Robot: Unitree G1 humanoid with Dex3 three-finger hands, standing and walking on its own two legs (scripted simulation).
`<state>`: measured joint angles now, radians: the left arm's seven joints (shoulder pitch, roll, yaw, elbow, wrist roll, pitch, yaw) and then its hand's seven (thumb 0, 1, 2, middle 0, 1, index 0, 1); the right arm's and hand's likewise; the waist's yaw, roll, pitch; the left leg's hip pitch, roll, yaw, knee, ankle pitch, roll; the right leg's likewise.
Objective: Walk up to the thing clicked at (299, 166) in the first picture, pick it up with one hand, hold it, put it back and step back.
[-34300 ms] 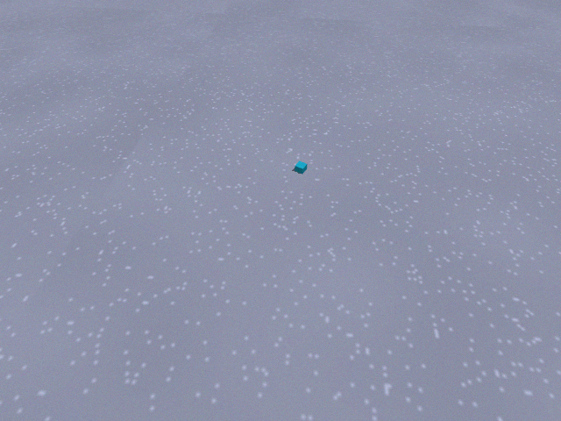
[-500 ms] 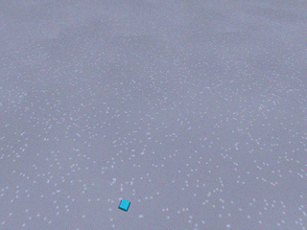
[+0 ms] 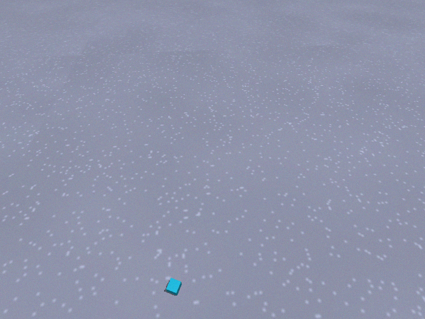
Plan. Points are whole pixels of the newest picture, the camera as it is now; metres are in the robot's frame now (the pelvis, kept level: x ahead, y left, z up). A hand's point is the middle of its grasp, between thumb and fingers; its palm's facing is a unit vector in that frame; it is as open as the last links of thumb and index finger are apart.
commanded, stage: stand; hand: left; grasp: from above
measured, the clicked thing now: (174, 286) +0.41 +0.20 -0.76
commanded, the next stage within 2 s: rise first in 0.30 s
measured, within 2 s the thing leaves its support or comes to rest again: neither
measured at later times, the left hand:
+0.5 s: hand out of the picture +0.10 +0.25 -0.16, palm faces +0.04 -0.94 -0.34, open 7.5 cm
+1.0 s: hand out of the picture +0.14 +0.27 -0.22, palm faces -0.02 -0.86 -0.51, open 12.2 cm
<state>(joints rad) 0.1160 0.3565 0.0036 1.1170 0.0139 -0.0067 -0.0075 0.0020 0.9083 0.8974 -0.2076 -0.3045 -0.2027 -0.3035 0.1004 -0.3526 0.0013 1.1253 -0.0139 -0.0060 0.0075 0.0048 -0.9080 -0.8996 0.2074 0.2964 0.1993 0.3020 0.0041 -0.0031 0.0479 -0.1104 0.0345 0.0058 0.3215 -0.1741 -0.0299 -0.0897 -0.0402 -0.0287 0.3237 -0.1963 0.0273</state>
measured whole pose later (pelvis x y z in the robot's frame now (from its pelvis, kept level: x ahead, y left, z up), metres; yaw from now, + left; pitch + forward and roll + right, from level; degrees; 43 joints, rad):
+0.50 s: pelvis -0.01 +0.00 +0.00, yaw +0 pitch +0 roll +0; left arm 0.08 0.33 0.05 1.06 0.00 -0.03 0.01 0.01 0.86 0.90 -0.21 -0.37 -0.20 -0.37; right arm 0.17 -0.34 0.00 0.97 0.03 -0.03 -0.03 0.01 -0.90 -0.90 0.21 0.30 0.20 0.30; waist 0.00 0.00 0.05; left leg -0.21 0.03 0.00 0.40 -0.20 -0.03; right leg -0.19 -0.04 -0.03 0.40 -0.22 0.02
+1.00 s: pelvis -0.01 +0.01 -0.06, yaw -1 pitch +13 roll -1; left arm 0.02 0.26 0.18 0.81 0.23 0.24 0.16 0.00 -0.24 0.70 -0.41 -0.78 -0.40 -0.79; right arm 0.21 -0.24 -0.04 0.65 -0.01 -0.08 -0.02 0.01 -0.98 -0.92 0.21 0.30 0.20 0.30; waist -0.01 -0.01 -0.06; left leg -0.73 0.04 0.00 0.92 -0.43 -0.02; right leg -0.70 -0.04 -0.01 0.90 -0.43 0.04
